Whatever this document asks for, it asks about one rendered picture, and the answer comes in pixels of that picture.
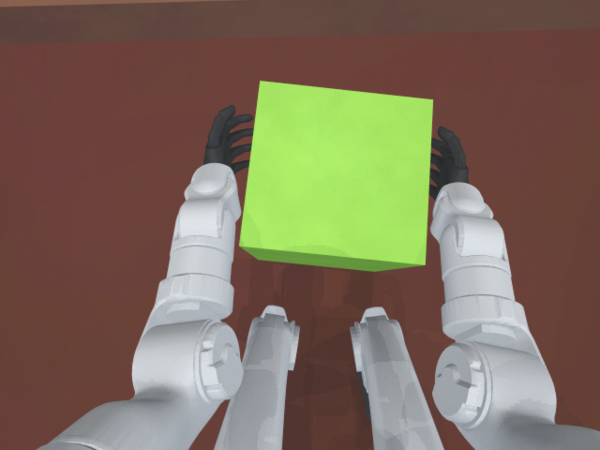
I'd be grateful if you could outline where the carton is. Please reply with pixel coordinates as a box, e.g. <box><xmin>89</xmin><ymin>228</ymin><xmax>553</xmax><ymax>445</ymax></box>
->
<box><xmin>239</xmin><ymin>81</ymin><xmax>433</xmax><ymax>272</ymax></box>

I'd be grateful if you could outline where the robot right foot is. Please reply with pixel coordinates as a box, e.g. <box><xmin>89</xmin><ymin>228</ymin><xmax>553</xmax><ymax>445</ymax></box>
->
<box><xmin>354</xmin><ymin>361</ymin><xmax>371</xmax><ymax>422</ymax></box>

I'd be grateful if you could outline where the robot left hand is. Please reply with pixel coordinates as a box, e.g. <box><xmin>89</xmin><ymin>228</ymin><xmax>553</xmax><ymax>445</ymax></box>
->
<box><xmin>203</xmin><ymin>105</ymin><xmax>254</xmax><ymax>175</ymax></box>

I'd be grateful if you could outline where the robot right thigh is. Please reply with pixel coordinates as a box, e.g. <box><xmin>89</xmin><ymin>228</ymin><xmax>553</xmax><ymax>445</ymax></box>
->
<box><xmin>350</xmin><ymin>315</ymin><xmax>444</xmax><ymax>450</ymax></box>

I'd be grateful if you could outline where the left robot upper arm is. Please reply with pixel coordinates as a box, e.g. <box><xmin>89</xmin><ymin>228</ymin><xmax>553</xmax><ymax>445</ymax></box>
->
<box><xmin>37</xmin><ymin>319</ymin><xmax>244</xmax><ymax>450</ymax></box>

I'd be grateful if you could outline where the robot right forearm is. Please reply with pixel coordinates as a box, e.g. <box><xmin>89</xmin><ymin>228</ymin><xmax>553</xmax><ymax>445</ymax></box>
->
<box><xmin>430</xmin><ymin>182</ymin><xmax>557</xmax><ymax>413</ymax></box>

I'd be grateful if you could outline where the robot left forearm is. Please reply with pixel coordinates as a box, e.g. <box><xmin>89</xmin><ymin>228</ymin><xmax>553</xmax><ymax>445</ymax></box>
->
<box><xmin>132</xmin><ymin>163</ymin><xmax>241</xmax><ymax>390</ymax></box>

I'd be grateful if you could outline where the right robot upper arm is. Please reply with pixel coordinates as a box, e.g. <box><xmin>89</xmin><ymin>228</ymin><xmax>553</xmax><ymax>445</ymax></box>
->
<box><xmin>432</xmin><ymin>340</ymin><xmax>600</xmax><ymax>450</ymax></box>

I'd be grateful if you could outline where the robot right hand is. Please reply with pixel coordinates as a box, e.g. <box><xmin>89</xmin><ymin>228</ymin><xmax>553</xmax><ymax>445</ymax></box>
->
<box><xmin>428</xmin><ymin>127</ymin><xmax>469</xmax><ymax>201</ymax></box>

